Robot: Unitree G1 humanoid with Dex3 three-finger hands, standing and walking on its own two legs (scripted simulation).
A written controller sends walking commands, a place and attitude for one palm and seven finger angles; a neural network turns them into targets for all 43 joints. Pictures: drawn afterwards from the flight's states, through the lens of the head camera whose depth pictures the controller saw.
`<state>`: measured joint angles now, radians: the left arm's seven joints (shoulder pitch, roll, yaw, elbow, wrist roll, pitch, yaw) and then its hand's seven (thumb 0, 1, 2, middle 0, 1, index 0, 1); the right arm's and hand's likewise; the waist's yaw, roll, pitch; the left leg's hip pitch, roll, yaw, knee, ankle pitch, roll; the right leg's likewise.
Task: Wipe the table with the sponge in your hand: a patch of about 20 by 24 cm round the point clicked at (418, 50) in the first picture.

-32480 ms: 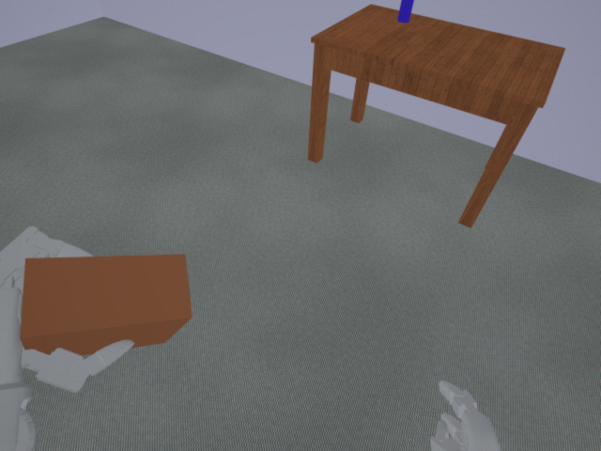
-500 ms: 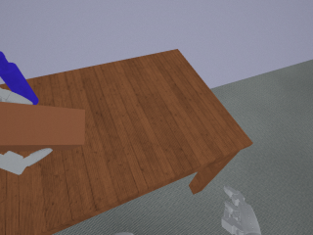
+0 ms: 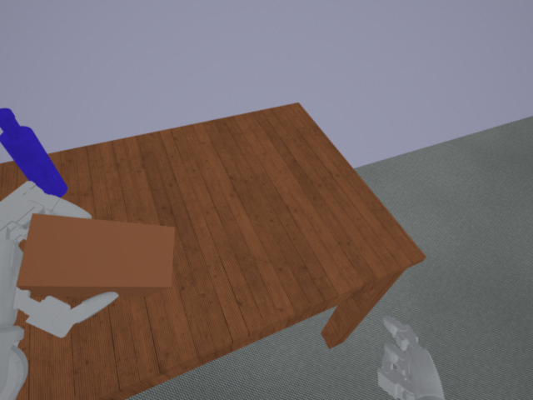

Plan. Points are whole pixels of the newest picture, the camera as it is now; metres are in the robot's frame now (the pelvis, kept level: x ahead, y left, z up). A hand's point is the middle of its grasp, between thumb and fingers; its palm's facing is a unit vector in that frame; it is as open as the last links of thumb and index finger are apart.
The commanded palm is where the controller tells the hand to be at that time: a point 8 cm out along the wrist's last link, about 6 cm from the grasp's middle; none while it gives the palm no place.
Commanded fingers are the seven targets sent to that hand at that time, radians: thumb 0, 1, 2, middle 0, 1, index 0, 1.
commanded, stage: look again from close up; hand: left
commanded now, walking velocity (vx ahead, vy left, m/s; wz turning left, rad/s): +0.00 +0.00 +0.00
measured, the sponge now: (122, 263) +0.24 +0.20 +0.13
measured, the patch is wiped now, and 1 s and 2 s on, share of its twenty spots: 0.00 0.00 0.00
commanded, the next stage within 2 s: turn the palm down, sponge in hand in 0.42 s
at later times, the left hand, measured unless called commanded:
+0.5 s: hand (57, 263) +0.22 +0.25 +0.15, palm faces +0.35 -0.85 -0.39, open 10.8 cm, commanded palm +0.16 +0.29 +0.17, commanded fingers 0.00 0.10 1.30 -1.20 -1.60 -1.20 -1.60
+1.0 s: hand (46, 297) +0.18 +0.25 +0.15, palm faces +0.46 -0.61 -0.64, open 10.8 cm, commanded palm +0.15 +0.27 +0.17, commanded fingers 0.00 0.10 1.30 -1.20 -1.60 -1.20 -1.60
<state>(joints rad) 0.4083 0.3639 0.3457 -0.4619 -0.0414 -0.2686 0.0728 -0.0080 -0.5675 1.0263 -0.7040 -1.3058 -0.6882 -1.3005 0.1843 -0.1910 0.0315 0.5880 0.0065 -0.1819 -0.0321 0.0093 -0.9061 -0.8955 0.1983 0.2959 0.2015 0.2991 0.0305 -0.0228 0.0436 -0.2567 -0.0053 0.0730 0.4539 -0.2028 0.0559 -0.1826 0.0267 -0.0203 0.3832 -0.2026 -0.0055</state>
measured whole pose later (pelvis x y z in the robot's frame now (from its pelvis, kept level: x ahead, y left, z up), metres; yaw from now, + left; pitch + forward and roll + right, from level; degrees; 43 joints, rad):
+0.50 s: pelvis +0.00 +0.00 +0.00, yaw +0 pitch +0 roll -2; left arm 0.43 0.38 0.35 -0.45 -0.05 -0.21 0.08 -0.01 -0.57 1.03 -0.71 -1.30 -0.69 -1.30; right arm 0.20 -0.19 0.04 0.58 0.01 -0.14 -0.05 0.01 -0.91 -0.90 0.20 0.30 0.20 0.30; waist 0.02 -0.02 0.04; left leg -0.25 -0.01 0.07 0.42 -0.18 0.06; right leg -0.17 0.02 -0.02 0.35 -0.18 0.00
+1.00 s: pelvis -0.03 -0.05 -0.02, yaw +5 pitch -2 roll +0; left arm 0.22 0.49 0.33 -0.29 0.18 -0.04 0.08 -0.01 -0.57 1.03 -0.71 -1.30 -0.69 -1.29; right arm 0.12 -0.23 0.04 0.64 -0.01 -0.10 -0.05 0.01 -0.91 -0.90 0.20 0.30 0.20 0.30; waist 0.09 0.03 0.03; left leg -0.35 0.00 -0.02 0.60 -0.22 0.00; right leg -0.28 0.04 -0.09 0.61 -0.30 -0.07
